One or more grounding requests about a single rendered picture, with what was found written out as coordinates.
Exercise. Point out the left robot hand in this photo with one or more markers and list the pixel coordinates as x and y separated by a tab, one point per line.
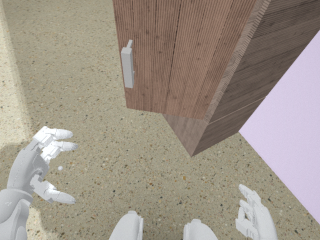
23	174

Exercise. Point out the robot left forearm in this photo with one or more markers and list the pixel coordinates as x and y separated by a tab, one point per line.
14	212

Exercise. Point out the handle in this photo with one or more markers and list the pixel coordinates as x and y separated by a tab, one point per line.
127	65

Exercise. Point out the left robot thigh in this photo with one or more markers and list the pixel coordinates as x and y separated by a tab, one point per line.
129	227

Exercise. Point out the robot left shin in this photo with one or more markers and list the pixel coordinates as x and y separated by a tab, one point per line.
132	212

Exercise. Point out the right robot hand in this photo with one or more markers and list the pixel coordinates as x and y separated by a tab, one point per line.
260	224

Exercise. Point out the cupboard door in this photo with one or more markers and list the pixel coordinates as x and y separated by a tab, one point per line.
180	51

